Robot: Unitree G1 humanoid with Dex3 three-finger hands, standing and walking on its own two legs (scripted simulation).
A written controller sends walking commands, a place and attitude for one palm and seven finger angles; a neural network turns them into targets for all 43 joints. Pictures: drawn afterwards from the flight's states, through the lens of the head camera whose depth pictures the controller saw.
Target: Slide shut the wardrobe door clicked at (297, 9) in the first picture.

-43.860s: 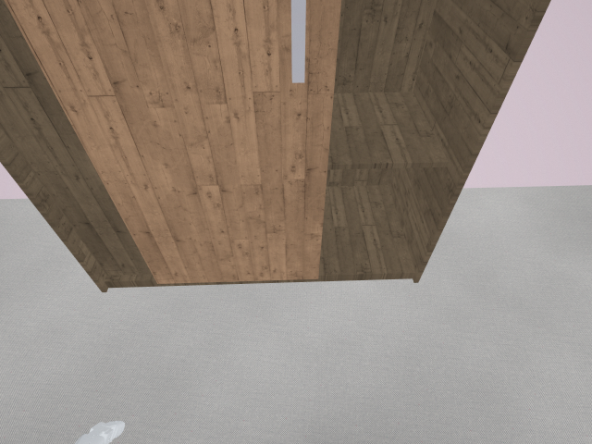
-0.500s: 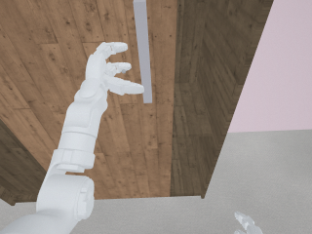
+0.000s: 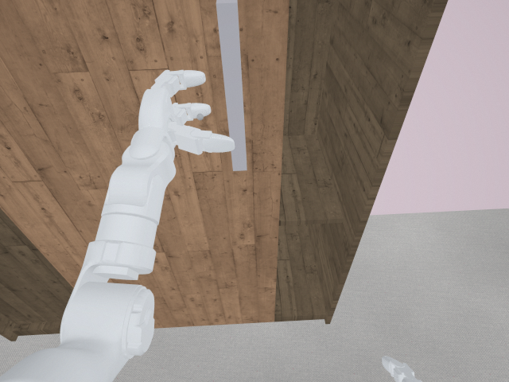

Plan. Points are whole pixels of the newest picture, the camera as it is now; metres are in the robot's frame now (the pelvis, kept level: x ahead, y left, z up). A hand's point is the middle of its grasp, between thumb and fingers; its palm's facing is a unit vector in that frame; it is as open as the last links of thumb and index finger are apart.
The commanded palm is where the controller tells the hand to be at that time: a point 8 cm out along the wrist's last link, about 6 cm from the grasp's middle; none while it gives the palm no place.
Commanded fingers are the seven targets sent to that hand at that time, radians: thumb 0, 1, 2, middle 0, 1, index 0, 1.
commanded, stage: feel for the door with the fingertips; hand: left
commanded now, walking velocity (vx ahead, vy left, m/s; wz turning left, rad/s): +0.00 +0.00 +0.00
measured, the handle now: (234, 93) +0.48 +0.05 +0.25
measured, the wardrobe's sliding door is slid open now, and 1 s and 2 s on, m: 0.20 0.20 0.20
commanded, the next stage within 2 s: slide the fingers in behind the handle in 0.54 s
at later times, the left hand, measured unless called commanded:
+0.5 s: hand (228, 110) +0.43 +0.05 +0.25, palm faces +0.07 -1.00 +0.01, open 14.0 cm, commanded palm +0.40 +0.12 +0.24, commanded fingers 0.00 -0.50 0.30 -0.30 -1.20 -0.30 -1.20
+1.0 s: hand (208, 119) +0.42 +0.08 +0.24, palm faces +0.08 -1.00 +0.02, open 13.9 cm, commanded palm +0.39 +0.13 +0.24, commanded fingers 0.00 -0.50 0.30 -0.30 -1.20 -0.30 -1.20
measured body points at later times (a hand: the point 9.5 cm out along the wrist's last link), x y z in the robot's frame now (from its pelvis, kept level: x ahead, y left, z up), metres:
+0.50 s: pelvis -0.01 -0.01 +0.00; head -0.02 -0.03 +0.45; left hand +0.42 +0.11 +0.25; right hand +0.15 -0.24 -0.11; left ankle -0.01 +0.10 -0.74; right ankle -0.03 -0.10 -0.74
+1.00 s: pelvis -0.01 -0.01 +0.00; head -0.03 -0.03 +0.45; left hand +0.41 +0.14 +0.24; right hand +0.12 -0.26 -0.11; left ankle -0.01 +0.10 -0.74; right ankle -0.03 -0.10 -0.74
